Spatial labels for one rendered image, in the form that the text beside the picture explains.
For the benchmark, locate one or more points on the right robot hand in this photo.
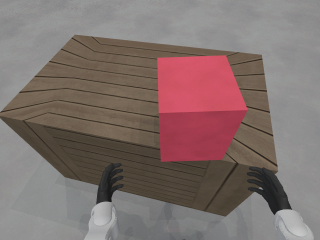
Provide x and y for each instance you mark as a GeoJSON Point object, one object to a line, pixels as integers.
{"type": "Point", "coordinates": [273, 192]}

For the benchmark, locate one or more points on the left robot hand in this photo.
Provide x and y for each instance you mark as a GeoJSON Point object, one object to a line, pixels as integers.
{"type": "Point", "coordinates": [105, 189]}

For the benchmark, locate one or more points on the robot right forearm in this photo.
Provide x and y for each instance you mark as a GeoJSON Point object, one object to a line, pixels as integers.
{"type": "Point", "coordinates": [289, 225]}

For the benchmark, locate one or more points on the pedestal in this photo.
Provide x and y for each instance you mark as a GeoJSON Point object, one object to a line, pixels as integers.
{"type": "Point", "coordinates": [96, 102]}

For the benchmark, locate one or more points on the robot left forearm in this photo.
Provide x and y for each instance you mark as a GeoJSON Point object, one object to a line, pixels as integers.
{"type": "Point", "coordinates": [103, 224]}

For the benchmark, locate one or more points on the carton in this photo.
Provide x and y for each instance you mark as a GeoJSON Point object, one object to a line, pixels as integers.
{"type": "Point", "coordinates": [200, 107]}

